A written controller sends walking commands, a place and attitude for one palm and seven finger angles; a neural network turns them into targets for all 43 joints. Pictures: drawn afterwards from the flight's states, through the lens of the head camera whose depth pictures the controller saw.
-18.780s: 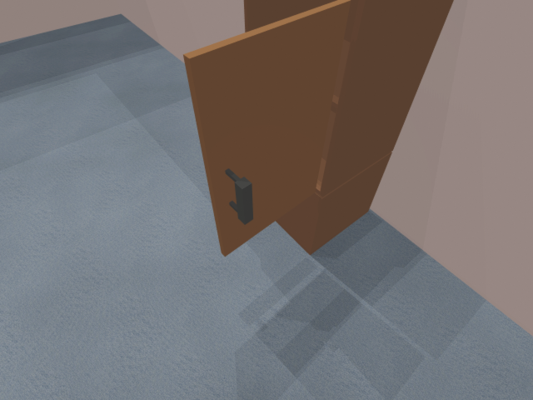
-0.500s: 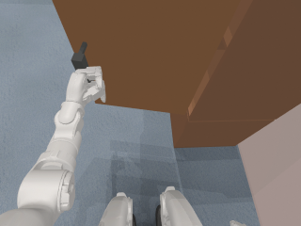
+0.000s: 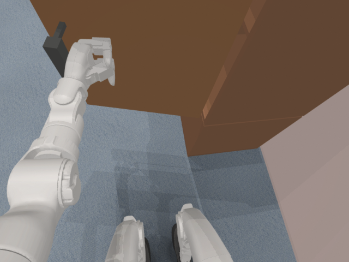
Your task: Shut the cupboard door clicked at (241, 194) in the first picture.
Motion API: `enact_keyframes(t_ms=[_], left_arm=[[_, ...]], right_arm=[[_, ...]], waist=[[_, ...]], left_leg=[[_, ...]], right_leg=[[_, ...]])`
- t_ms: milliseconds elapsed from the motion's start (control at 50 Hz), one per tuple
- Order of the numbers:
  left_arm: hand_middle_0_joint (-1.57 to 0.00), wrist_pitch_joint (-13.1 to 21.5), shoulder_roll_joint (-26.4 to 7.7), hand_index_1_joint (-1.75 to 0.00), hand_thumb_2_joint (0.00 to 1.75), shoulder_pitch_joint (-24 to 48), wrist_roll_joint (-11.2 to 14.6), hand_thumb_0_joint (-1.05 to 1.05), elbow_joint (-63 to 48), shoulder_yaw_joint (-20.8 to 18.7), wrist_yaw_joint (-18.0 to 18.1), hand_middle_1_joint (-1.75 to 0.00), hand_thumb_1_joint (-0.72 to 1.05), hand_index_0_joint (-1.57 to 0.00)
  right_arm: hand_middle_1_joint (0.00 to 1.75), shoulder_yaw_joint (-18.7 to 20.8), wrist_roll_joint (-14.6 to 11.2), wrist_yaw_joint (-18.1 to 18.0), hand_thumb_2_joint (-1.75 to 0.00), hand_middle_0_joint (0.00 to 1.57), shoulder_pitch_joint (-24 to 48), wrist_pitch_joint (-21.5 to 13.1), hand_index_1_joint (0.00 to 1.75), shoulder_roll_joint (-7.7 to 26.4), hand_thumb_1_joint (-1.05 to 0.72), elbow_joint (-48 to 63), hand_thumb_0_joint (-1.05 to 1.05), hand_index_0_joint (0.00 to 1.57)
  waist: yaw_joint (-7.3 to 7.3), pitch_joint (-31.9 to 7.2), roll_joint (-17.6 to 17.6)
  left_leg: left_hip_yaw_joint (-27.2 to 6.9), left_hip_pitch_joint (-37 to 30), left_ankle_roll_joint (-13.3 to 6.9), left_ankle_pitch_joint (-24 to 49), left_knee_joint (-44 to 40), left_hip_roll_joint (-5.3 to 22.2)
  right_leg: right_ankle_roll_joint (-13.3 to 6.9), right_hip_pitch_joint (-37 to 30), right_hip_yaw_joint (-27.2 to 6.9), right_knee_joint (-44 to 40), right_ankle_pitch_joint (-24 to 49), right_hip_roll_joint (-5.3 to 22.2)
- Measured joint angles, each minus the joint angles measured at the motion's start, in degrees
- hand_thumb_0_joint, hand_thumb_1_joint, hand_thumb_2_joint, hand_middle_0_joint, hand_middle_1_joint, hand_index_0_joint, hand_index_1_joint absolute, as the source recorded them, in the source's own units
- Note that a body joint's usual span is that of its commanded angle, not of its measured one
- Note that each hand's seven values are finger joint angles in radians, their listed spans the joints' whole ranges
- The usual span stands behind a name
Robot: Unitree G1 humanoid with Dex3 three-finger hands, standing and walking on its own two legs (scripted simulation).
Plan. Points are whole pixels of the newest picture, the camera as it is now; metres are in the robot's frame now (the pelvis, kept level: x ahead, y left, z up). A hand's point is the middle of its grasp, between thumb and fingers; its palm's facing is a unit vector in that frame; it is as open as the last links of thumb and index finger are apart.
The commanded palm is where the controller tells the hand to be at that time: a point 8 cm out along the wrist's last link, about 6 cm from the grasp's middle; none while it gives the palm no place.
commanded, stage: push the door shut along its arc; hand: left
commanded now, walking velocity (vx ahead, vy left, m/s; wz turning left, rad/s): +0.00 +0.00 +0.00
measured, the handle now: (68, 56) +0.57 +0.17 +0.05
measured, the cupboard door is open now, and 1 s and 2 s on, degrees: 77 60 60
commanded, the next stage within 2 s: pull the fist back off the door in 0.56 s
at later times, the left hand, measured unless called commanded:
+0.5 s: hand (121, 53) +0.56 +0.05 +0.06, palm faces -0.39 -0.92 -0.03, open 3.2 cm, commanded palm +0.58 +0.08 +0.06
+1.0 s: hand (133, 52) +0.58 +0.03 +0.04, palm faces +0.06 -1.00 -0.03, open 3.1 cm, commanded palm +0.54 +0.07 +0.06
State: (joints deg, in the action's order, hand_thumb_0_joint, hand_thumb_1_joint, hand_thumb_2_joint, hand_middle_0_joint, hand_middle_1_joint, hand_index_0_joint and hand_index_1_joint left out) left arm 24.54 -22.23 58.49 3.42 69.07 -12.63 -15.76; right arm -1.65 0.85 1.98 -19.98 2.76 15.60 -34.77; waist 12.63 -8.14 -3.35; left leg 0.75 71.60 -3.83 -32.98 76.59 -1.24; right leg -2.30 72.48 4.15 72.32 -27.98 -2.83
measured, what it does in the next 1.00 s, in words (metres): stands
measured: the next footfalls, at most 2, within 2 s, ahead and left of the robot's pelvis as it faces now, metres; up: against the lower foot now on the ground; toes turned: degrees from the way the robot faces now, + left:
none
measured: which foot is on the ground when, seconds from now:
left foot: down 0.00-1.00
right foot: down 0.00-1.00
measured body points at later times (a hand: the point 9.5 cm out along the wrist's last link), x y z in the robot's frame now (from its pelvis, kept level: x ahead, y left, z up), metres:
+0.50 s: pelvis +0.00 -0.01 -0.01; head +0.19 +0.01 +0.40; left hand +0.58 +0.10 +0.06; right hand -0.01 -0.28 -0.12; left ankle +0.02 +0.08 -0.61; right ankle +0.05 -0.10 -0.61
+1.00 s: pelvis +0.01 -0.01 +0.00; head +0.19 +0.00 +0.41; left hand +0.57 +0.08 +0.05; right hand -0.04 -0.24 -0.12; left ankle +0.02 +0.08 -0.61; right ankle +0.05 -0.10 -0.61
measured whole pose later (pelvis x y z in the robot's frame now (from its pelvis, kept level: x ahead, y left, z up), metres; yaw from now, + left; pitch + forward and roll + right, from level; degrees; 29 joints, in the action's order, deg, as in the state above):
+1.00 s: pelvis +0.01 -0.01 +0.00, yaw -1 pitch +32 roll -3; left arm 24.1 -15.4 66.1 -5.4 73.1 -17.0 14.2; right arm -1.4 6.2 7.9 -24.3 0.9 12.3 -37.4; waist 14.8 -8.7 -4.5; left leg 0.4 75.0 -2.9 -33.4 76.4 -0.4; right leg -3.0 76.1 4.3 72.0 -28.1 -3.8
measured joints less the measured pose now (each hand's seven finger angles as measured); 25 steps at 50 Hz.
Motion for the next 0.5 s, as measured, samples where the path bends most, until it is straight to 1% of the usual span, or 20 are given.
enact_keyframes(t_ms=[180, 280, 400, 500], left_arm=[[-1.30, -3.3, -1.9, -1.50, 0.92, 3.8, -0.2, -0.01, 1.1, 0.3, -2.3, -1.50, 0.90, -1.29], [-1.30, -4.8, -3.2, -1.50, 0.93, 6.5, -0.2, -0.01, 2.1, 1.3, -3.0, -1.50, 0.91, -1.29], [-1.30, -6.2, -3.8, -1.50, 0.95, 8.9, 0.0, 0.01, 2.9, 2.2, -4.2, -1.50, 0.94, -1.29], [-1.30, -7.5, -4.9, -1.50, 0.96, 12.2, -0.7, 0.01, 5.0, 2.3, -4.6, -1.50, 0.96, -1.29]], right_arm=[[0.30, -0.4, 0.0, -0.1, -0.90, 0.20, -1.4, -0.1, 0.30, 0.0, -0.91, -0.8, 0.00, 0.21], [0.30, -0.5, 0.2, -0.3, -0.90, 0.20, -1.5, -1.1, 0.30, -0.1, -0.91, -1.3, 0.00, 0.21], [0.30, -0.5, 0.4, -0.5, -0.90, 0.20, -1.3, -2.2, 0.30, 0.0, -0.91, -1.9, 0.00, 0.21], [0.30, -0.8, 0.7, -0.7, -0.90, 0.20, -0.9, -3.2, 0.30, 0.1, -0.91, -2.0, 0.00, 0.21]], waist=[[0.36, 0.4, -0.2], [0.98, 0.5, -0.2], [1.44, 0.5, -0.2], [2.29, 0.5, -0.2]], left_leg=[[-0.4, 1.4, 0.3, -0.4, 0.6, 0.3], [-1.0, 2.7, 0.6, -0.4, 1.3, 0.4], [-1.3, 3.7, 0.8, -0.6, 1.8, 0.5], [-1.6, 5.2, 0.8, -0.8, 2.9, 0.7]], right_leg=[[-0.4, 1.3, 0.4, 0.4, -0.3, -0.3], [-0.7, 2.4, 1.1, 0.7, -0.3, -0.4], [-0.9, 3.3, 1.4, 1.1, -0.4, -0.5], [-1.0, 4.6, 1.8, 1.9, -0.5, -0.6]])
